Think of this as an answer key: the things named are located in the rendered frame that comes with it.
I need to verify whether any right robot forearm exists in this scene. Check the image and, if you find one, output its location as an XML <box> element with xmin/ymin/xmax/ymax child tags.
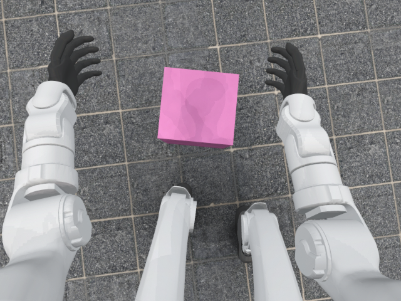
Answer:
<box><xmin>276</xmin><ymin>93</ymin><xmax>380</xmax><ymax>262</ymax></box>

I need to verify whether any robot right upper arm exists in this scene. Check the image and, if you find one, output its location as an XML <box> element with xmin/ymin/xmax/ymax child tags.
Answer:
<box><xmin>294</xmin><ymin>219</ymin><xmax>401</xmax><ymax>301</ymax></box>

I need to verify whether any carton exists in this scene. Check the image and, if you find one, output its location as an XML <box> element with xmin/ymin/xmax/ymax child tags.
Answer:
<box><xmin>157</xmin><ymin>67</ymin><xmax>239</xmax><ymax>149</ymax></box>

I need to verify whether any robot left shin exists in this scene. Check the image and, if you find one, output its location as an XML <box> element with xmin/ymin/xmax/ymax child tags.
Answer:
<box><xmin>159</xmin><ymin>186</ymin><xmax>191</xmax><ymax>212</ymax></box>

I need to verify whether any robot left upper arm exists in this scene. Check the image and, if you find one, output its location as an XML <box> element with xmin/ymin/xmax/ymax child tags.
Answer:
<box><xmin>0</xmin><ymin>193</ymin><xmax>91</xmax><ymax>301</ymax></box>

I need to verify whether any robot left hand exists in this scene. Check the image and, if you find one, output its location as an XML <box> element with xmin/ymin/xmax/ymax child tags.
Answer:
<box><xmin>48</xmin><ymin>29</ymin><xmax>102</xmax><ymax>96</ymax></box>

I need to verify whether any left robot thigh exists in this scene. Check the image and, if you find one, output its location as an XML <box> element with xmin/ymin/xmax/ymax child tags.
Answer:
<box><xmin>135</xmin><ymin>193</ymin><xmax>197</xmax><ymax>301</ymax></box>

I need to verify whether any left robot forearm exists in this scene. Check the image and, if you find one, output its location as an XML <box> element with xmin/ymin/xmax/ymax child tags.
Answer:
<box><xmin>2</xmin><ymin>81</ymin><xmax>78</xmax><ymax>257</ymax></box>

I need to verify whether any robot right hand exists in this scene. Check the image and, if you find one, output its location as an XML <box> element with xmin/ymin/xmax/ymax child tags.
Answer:
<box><xmin>265</xmin><ymin>43</ymin><xmax>308</xmax><ymax>100</ymax></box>

